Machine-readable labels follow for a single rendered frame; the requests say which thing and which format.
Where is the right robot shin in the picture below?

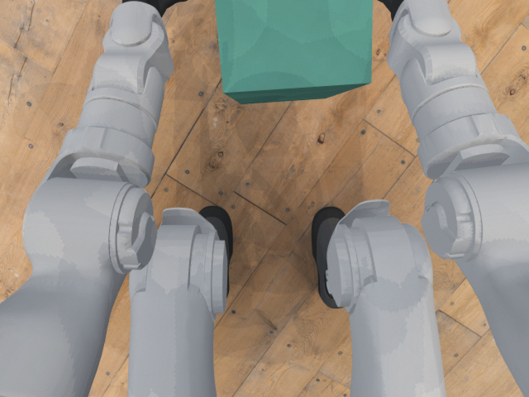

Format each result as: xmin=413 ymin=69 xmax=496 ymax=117
xmin=326 ymin=199 xmax=433 ymax=299

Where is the right robot hand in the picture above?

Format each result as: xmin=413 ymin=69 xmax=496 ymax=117
xmin=378 ymin=0 xmax=404 ymax=21

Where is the left robot upper arm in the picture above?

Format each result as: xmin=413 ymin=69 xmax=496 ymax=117
xmin=0 ymin=177 xmax=157 ymax=397

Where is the robot left forearm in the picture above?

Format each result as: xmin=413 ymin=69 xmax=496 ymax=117
xmin=22 ymin=1 xmax=174 ymax=258

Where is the robot right forearm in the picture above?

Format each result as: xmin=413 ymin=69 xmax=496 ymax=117
xmin=387 ymin=0 xmax=529 ymax=180

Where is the right robot upper arm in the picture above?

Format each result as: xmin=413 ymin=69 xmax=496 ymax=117
xmin=421 ymin=162 xmax=529 ymax=397

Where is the left robot thigh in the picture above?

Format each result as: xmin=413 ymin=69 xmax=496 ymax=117
xmin=127 ymin=225 xmax=227 ymax=397

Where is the carton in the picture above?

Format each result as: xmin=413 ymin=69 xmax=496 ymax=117
xmin=215 ymin=0 xmax=373 ymax=104

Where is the left robot hand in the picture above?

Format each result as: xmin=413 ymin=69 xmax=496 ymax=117
xmin=122 ymin=0 xmax=188 ymax=18

